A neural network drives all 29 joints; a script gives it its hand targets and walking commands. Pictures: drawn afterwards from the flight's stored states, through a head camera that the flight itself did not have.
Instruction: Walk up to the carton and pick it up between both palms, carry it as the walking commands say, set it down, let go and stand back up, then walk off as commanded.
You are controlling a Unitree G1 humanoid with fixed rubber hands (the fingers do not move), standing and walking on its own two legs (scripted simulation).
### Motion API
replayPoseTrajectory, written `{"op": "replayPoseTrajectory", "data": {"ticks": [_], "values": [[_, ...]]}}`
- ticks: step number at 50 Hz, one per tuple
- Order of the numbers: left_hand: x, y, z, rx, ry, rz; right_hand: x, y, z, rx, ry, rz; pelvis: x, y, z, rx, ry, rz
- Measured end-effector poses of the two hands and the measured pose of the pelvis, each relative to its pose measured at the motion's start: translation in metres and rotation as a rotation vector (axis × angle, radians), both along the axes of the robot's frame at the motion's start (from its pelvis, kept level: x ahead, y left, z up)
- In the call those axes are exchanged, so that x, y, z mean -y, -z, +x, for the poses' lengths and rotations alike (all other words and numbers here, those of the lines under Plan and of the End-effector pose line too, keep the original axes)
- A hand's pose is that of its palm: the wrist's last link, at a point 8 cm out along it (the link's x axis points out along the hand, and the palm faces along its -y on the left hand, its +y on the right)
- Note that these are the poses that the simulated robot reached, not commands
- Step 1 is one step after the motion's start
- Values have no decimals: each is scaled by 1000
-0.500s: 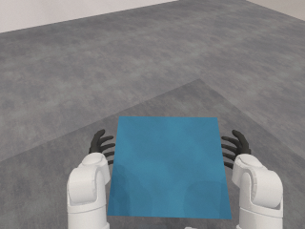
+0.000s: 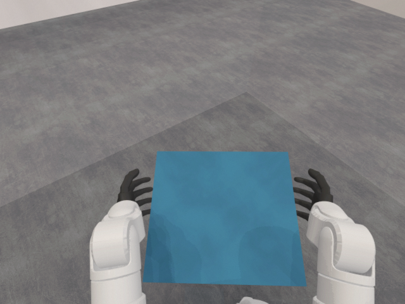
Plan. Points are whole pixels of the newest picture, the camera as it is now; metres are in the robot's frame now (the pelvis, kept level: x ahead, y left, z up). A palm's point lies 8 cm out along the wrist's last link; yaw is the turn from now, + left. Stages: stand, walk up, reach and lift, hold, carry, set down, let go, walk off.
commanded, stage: carry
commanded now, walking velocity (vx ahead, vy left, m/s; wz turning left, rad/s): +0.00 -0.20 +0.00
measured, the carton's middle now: (221, 218) +0.30 -0.01 -0.03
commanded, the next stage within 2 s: none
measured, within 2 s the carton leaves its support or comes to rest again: neither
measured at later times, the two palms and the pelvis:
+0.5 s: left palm (209, 237) +0.22 +0.02 +0.08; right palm out of the picture +0.22 -0.32 +0.09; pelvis -0.05 -0.15 +0.00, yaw +2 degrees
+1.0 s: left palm (324, 271) +0.17 -0.15 +0.08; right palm out of the picture +0.16 -0.49 +0.08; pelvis -0.11 -0.31 +0.00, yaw +2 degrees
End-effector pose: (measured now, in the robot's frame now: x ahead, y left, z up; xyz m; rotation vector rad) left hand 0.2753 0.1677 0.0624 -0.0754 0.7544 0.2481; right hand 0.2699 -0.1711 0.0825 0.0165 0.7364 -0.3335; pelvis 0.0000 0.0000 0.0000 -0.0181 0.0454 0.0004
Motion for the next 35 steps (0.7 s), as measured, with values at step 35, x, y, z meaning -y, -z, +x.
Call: {"op": "replayPoseTrajectory", "data": {"ticks": [35], "values": [[194,-25,-79,11,-92,20,193,-14,-56,11,-71,24,211,-14,-71,-15,-7,-27]]}}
